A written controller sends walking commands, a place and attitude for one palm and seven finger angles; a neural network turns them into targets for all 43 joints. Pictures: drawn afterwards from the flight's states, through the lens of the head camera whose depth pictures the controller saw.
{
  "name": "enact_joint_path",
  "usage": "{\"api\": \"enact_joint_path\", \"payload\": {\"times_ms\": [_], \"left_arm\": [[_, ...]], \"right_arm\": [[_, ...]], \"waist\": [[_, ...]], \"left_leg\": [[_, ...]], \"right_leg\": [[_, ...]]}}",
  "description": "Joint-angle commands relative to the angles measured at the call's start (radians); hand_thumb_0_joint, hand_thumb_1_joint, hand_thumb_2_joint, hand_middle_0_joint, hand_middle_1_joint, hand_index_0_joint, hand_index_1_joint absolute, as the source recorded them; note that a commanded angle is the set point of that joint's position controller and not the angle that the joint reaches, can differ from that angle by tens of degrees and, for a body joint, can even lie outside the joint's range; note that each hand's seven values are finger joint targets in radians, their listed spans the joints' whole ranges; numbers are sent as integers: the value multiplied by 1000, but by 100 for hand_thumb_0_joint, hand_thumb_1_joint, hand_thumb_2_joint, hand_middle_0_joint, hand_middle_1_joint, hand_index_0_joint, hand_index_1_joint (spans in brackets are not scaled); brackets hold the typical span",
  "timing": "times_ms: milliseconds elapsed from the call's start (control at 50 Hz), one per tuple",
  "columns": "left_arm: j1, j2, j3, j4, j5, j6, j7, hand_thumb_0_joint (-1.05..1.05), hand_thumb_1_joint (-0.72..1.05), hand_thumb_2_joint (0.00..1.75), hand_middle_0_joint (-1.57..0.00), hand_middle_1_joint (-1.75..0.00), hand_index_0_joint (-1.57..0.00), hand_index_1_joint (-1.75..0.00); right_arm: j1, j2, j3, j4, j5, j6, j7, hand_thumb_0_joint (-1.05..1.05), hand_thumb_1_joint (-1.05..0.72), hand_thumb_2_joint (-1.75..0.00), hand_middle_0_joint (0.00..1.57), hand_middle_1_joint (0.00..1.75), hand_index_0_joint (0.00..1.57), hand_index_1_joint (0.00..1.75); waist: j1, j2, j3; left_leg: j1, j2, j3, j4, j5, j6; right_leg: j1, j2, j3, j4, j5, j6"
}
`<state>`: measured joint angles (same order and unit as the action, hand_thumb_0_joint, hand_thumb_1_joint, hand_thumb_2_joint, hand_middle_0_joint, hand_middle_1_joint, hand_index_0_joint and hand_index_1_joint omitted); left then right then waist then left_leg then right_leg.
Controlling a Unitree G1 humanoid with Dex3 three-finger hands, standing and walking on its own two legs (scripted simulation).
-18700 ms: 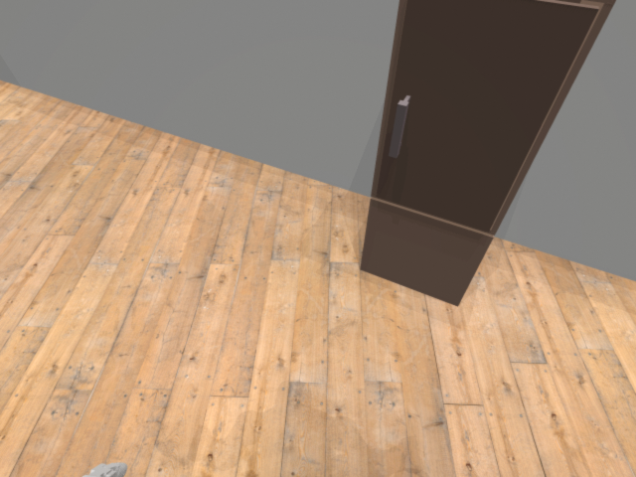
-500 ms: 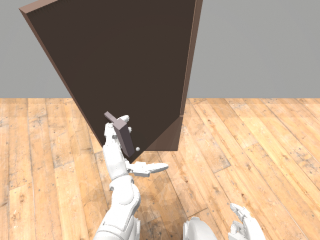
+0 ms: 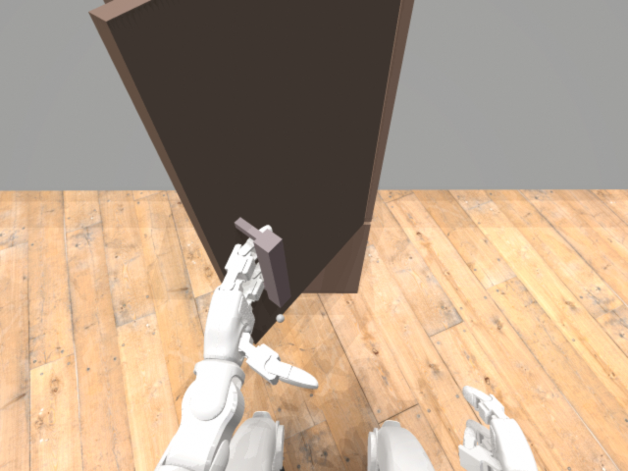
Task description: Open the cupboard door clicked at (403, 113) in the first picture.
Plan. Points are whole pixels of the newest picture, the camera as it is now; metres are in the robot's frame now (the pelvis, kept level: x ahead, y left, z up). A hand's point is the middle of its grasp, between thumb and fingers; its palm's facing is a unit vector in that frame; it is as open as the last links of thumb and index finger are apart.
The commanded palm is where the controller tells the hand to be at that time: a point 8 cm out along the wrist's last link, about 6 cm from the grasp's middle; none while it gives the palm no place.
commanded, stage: slide the hand sideways off the handle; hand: left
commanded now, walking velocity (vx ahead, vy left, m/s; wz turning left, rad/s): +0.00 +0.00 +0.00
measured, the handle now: (263, 264) +0.36 +0.08 +0.04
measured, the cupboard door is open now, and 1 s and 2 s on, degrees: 51 51 51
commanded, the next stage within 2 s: draw the hand back to the body in 0.92 s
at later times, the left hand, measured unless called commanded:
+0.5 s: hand (254, 348) +0.26 +0.08 +0.03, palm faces -0.05 -1.00 +0.00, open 16.1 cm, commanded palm +0.23 +0.16 +0.03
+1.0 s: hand (214, 392) +0.21 +0.12 +0.03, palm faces -0.01 -1.00 -0.02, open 16.3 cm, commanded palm +0.19 +0.18 +0.03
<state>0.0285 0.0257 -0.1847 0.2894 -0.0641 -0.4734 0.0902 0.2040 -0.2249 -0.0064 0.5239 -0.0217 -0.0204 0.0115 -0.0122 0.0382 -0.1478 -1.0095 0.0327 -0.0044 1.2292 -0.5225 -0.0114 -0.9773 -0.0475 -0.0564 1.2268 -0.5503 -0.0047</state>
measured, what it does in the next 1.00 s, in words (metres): stands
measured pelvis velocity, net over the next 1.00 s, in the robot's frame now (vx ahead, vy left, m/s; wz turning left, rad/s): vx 0.01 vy -0.01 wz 0.00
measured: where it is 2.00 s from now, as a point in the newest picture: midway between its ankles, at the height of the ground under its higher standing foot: outside the picture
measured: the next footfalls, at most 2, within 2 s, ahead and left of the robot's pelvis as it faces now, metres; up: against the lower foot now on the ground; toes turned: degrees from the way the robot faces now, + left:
none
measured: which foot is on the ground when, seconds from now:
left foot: down 0.00-1.00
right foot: down 0.00-1.00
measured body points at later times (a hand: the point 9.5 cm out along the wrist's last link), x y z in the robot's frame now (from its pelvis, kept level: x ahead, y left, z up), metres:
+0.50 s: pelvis +0.01 +0.00 -0.01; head +0.09 +0.00 +0.43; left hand +0.26 +0.14 +0.03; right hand +0.20 -0.22 -0.10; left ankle +0.04 +0.13 -0.63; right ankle +0.02 -0.12 -0.63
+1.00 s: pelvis +0.01 -0.01 -0.03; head +0.09 -0.02 +0.42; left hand +0.21 +0.18 +0.03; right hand +0.21 -0.24 -0.10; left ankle +0.04 +0.13 -0.63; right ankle +0.02 -0.12 -0.63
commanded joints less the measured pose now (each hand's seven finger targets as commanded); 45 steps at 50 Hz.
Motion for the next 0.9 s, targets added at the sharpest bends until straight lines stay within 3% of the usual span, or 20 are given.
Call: {"api": "enact_joint_path", "payload": {"times_ms": [0,40,80,100,180,280,400,460,500,660,760,880], "left_arm": [[-113,1,3,-278,58,-86,39,0,-50,30,-15,-30,-15,-30],[-92,13,14,-267,71,-86,44,0,-50,30,-15,-30,-15,-30],[-73,40,38,-286,76,-80,43,0,-50,30,-15,-30,-15,-30],[-71,17,15,-313,70,-78,37,0,-50,30,-15,-30,-15,-30],[-1,40,40,-365,42,-55,16,0,-50,30,-15,-30,-15,-30],[78,37,47,-398,22,-30,4,0,-50,30,-15,-30,-15,-30],[200,71,76,-471,19,-39,-15,0,-50,30,-15,-30,-15,-30],[274,94,109,-476,1,-45,-40,0,-50,30,-15,-30,-15,-30],[269,111,121,-513,-4,-56,-55,0,-50,30,-15,-30,-15,-30],[442,128,152,-596,-60,-74,-126,0,-50,30,-15,-30,-15,-30],[459,151,154,-623,-69,-79,-171,0,-50,30,-15,-30,-15,-30],[492,187,206,-635,-105,-73,-217,0,-50,30,-15,-30,-15,-30]], "right_arm": [[-39,-98,-41,-170,-8,-42,5,0,-90,-90,20,30,20,30],[-36,-99,-41,-170,-9,-37,8,0,-90,-90,20,30,20,30],[-38,-102,-41,-182,-8,-30,5,0,-90,-90,20,30,20,30],[-46,-96,-39,-189,-7,-31,5,0,-90,-90,20,30,20,30],[-41,-98,-36,-204,0,-28,-2,0,-90,-90,20,30,20,30],[-34,-95,-31,-212,4,-33,-9,0,-90,-90,20,30,20,30],[-27,-88,-34,-228,0,-44,-12,0,-90,-90,20,30,20,30],[-28,-88,-35,-232,3,-48,-16,0,-90,-90,20,30,20,30],[-35,-88,-36,-235,4,-53,-22,0,-90,-90,20,30,20,30],[-29,-86,-45,-242,11,-74,-33,0,-90,-90,20,30,20,30],[-24,-92,-49,-245,13,-80,-42,0,-90,-90,20,30,20,30],[-37,-95,-53,-250,19,-88,-60,0,-90,-90,20,30,20,30]], "waist": [[-4,-84,-300],[-9,-96,-275],[2,-94,-291],[2,-60,-295],[7,-58,-311],[-1,-80,-280],[11,-60,-296],[11,-96,-274],[10,-67,-272],[13,-42,-294],[-6,-60,-269],[4,-65,-265]], "left_leg": [[175,-47,-22,-150,157,26],[159,-48,-20,-145,129,26],[150,-47,-23,-148,117,26],[159,-50,-17,-147,121,26],[172,-47,-21,-154,135,25],[165,-44,-31,-154,150,23],[158,-48,-20,-132,198,22],[124,-51,-13,-118,176,23],[118,-51,-14,-110,172,24],[120,-52,-12,-79,229,23],[80,-50,-18,-54,186,28],[43,-49,-19,-31,152,30]], "right_leg": [[133,37,7,-166,187,-31],[117,39,10,-170,164,-30],[127,42,13,-165,143,-33],[129,40,16,-168,153,-32],[145,47,10,-169,162,-33],[142,51,-3,-163,182,-30],[162,49,4,-146,249,-28],[176,49,15,-156,247,-25],[163,50,18,-148,234,-25],[172,53,18,-123,318,-23],[140,54,26,-122,262,-20],[125,56,42,-125,190,-19]]}}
